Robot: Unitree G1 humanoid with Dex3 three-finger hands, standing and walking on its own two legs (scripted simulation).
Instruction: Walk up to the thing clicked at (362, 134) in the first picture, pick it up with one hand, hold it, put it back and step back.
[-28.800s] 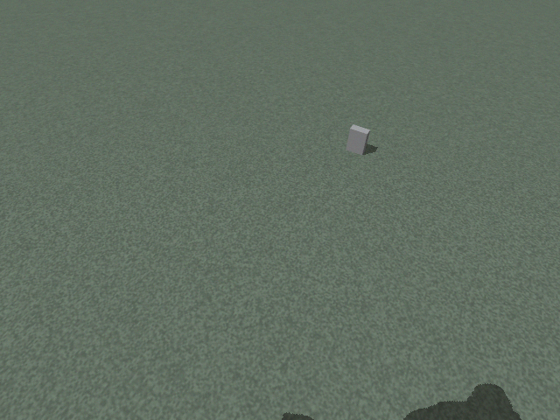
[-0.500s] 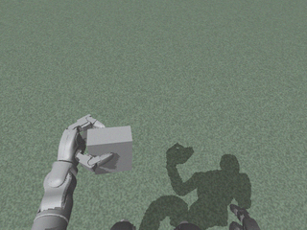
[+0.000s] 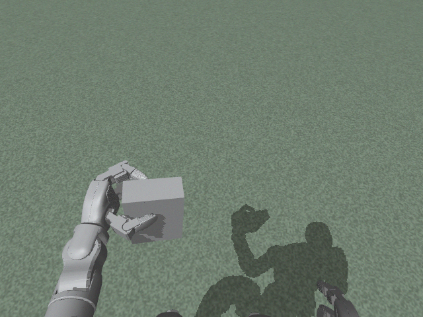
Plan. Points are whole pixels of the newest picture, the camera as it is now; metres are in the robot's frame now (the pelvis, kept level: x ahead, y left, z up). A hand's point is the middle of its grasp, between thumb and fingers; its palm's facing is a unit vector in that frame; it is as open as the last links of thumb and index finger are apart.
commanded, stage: hold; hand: left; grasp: from the side
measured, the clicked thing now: (155, 212) +0.31 +0.12 +0.01
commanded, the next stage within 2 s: none
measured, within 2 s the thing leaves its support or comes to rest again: neither
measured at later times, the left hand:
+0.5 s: hand (135, 204) +0.31 +0.15 +0.05, palm faces -0.05 -1.00 -0.02, open 9.3 cm
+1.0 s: hand (134, 202) +0.31 +0.15 +0.06, palm faces -0.04 -1.00 -0.02, open 9.3 cm
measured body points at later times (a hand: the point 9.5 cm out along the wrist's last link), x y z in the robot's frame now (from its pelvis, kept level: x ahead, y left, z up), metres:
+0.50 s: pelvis +0.00 +0.00 +0.01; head +0.03 +0.00 +0.45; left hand +0.30 +0.21 +0.06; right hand +0.14 -0.25 -0.10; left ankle +0.01 +0.13 -0.70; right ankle +0.00 -0.13 -0.70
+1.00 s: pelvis +0.00 +0.00 +0.01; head +0.03 +0.00 +0.45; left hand +0.31 +0.21 +0.06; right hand +0.14 -0.25 -0.10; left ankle +0.01 +0.13 -0.70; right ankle +0.00 -0.13 -0.70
